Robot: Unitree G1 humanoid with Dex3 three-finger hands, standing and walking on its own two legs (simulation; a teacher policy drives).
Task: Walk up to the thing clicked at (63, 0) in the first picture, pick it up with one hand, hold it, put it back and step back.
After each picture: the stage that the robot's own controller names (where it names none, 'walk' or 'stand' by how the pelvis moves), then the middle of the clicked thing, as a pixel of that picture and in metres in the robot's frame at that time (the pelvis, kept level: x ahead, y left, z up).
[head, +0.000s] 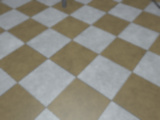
stand; out of the picture +2.36 +0.28 -0.65
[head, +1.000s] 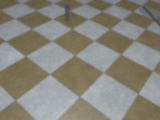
walk; (67, 12) +2.22 +0.18 -0.64
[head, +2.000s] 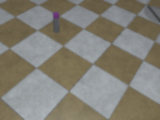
walk; (56, 23) +1.57 +0.21 -0.65
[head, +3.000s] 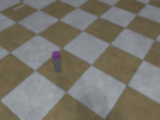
walk; (56, 62) +1.01 +0.21 -0.65
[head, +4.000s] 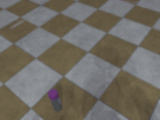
walk; (55, 101) +0.61 +0.23 -0.63
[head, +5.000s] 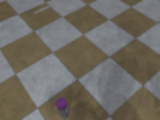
stand; (63, 109) +0.46 +0.17 -0.63
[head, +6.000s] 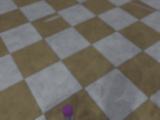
stand; (68, 116) +0.47 +0.12 -0.65
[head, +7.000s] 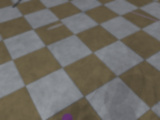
stand; out of the picture +0.45 +0.12 -0.66
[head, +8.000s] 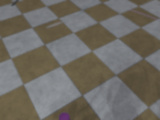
stand; out of the picture +0.45 +0.14 -0.66
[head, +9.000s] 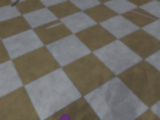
stand; out of the picture +0.44 +0.13 -0.66
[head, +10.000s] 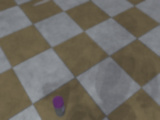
go down; (59, 107) +0.46 +0.14 -0.61
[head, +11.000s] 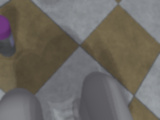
go down; (3, 39) +0.53 +0.19 -0.24
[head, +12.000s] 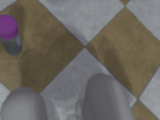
close in; (10, 39) +0.52 +0.19 -0.25
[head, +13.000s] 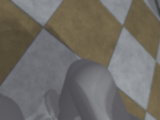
close in; out of the picture +0.51 +0.24 -0.18
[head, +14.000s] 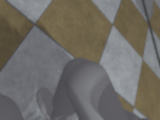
lift; out of the picture +0.50 +0.25 -0.18
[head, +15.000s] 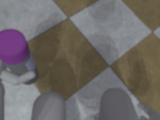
lift; (21, 63) +0.38 +0.20 -0.03
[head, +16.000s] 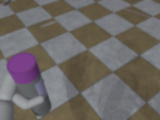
hold; (33, 89) +0.31 +0.16 +0.07
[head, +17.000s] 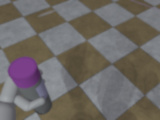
hold; (34, 90) +0.31 +0.16 +0.04
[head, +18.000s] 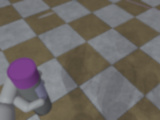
hold; (34, 91) +0.31 +0.17 +0.04
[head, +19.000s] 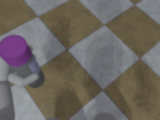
crouch; (26, 66) +0.40 +0.16 -0.02
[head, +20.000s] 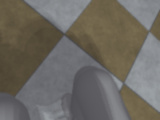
lower; out of the picture +0.54 +0.22 -0.09
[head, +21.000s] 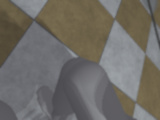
lower; out of the picture +0.50 +0.26 -0.18
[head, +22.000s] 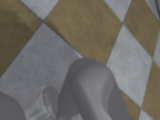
lower; out of the picture +0.49 +0.26 -0.18
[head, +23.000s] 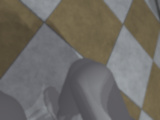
lower; out of the picture +0.49 +0.25 -0.18
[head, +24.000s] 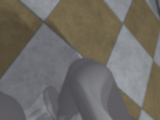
lower; out of the picture +0.50 +0.25 -0.18
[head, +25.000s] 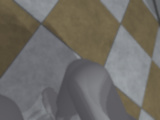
open; out of the picture +0.50 +0.25 -0.19
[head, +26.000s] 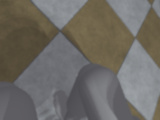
stand; out of the picture +0.50 +0.23 -0.20
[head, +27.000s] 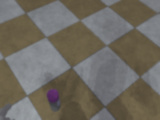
stand; (54, 101) +0.46 +0.14 -0.54
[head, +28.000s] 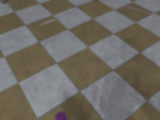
stand; out of the picture +0.44 +0.14 -0.60
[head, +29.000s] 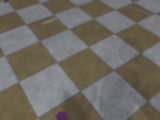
stand; out of the picture +0.44 +0.13 -0.60
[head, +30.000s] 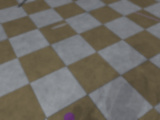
stand; out of the picture +0.45 +0.11 -0.65
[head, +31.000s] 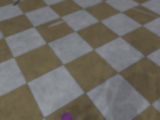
stand; out of the picture +0.44 +0.13 -0.66
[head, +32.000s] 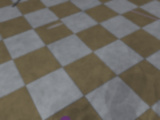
stand; out of the picture +0.43 +0.13 -0.66
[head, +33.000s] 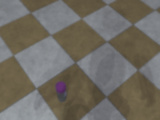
walk; (61, 92) +0.52 +0.12 -0.64
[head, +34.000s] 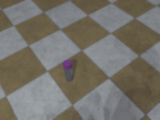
walk; (68, 71) +0.78 +0.16 -0.64
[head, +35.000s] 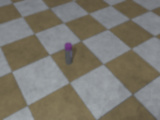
stand; (68, 54) +1.07 +0.13 -0.64
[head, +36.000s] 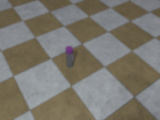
stand; (69, 57) +1.05 +0.13 -0.65
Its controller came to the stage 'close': yes
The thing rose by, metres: 0.68
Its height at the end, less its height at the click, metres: +0.00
